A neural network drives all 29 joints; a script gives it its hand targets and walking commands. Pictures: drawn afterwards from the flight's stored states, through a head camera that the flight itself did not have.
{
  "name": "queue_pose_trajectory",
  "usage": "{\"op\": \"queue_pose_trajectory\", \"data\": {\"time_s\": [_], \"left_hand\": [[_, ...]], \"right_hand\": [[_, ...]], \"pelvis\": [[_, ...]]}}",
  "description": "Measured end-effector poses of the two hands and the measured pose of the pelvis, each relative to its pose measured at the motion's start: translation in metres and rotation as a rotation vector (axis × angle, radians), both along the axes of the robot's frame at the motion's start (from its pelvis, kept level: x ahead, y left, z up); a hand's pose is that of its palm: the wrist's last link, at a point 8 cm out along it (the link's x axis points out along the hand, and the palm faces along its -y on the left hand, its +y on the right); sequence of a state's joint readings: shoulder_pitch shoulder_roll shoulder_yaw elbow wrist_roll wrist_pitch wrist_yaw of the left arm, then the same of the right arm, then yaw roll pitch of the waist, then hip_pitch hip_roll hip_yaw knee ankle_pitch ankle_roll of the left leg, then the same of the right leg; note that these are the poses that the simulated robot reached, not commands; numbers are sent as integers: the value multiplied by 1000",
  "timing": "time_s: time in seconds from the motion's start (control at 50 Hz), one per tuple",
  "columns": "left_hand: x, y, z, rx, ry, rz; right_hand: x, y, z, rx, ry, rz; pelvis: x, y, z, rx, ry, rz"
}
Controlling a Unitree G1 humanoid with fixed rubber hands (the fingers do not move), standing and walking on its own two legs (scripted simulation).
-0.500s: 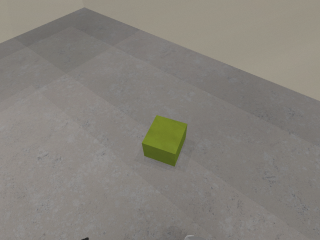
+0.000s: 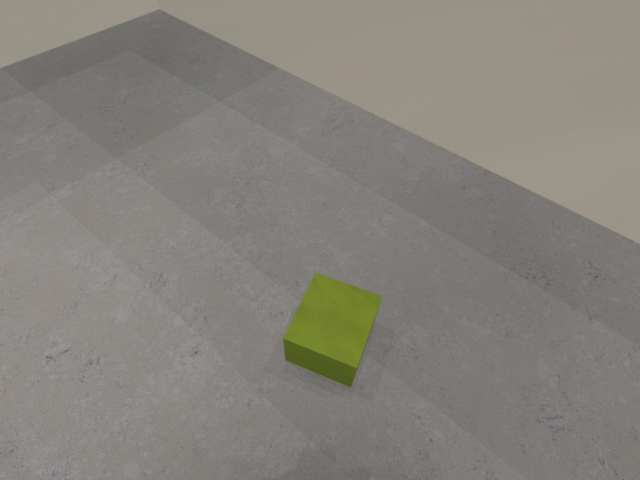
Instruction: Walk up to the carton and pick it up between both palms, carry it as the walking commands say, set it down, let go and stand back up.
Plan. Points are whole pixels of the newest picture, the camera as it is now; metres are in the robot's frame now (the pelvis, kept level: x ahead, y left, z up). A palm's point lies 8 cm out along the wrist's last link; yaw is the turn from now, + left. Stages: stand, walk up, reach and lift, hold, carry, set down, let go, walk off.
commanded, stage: walk up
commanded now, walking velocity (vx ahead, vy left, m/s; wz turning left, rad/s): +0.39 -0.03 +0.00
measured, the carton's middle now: (333, 328) +0.62 -0.07 -0.68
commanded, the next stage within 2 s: none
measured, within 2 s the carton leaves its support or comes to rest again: neither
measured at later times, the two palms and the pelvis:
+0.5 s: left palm (183, 436) +0.21 +0.19 -0.12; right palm (524, 458) +0.17 -0.29 -0.15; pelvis +0.14 -0.05 +0.00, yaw +0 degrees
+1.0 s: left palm (186, 390) +0.28 +0.20 -0.14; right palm (514, 420) +0.22 -0.29 -0.15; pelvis +0.20 -0.05 -0.01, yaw +0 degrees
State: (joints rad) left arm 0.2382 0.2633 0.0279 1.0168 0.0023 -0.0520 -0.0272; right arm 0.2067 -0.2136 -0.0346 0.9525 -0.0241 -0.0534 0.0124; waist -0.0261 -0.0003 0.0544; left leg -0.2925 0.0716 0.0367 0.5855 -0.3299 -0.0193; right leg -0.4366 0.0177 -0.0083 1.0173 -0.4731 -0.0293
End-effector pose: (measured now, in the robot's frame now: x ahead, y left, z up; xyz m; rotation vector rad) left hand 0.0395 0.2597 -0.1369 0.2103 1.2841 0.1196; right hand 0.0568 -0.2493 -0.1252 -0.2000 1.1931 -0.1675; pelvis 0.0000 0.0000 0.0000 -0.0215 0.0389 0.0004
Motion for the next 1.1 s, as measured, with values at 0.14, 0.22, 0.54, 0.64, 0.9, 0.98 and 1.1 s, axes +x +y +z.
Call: {"op": "queue_pose_trajectory", "data": {"time_s": [0.14, 0.22, 0.54, 0.64, 0.9, 0.98, 1.1], "left_hand": [[99, -28, 4, 12, -83, -73], [133, -54, -2, 16, -116, -70], [174, -58, 13, 3, -151, 46], [178, -30, 2, 5, -107, 50], [228, -33, 3, -8, -26, -24], [238, -51, 0, 9, -31, -17], [242, -83, 8, -5, -59, 17]], "right_hand": [[-36, -17, -15, 26, 206, -96], [-14, -32, -37, 58, 222, -105], [132, -35, -22, 52, 67, -10], [158, -20, -17, 24, 41, 5], [151, -23, -5, -6, 131, -66], [162, -38, -19, 19, 131, -56], [179, -51, -22, 47, 125, -34]], "pelvis": [[45, -21, -4, 30, 28, 3], [74, -40, -17, 49, -6, -8], [147, -42, -4, 42, -112, -4], [160, -23, -7, 12, -87, 9], [192, -23, 3, 5, -12, -4], [202, -41, -5, 37, -15, -3], [209, -60, -1, 50, -44, -7]]}}
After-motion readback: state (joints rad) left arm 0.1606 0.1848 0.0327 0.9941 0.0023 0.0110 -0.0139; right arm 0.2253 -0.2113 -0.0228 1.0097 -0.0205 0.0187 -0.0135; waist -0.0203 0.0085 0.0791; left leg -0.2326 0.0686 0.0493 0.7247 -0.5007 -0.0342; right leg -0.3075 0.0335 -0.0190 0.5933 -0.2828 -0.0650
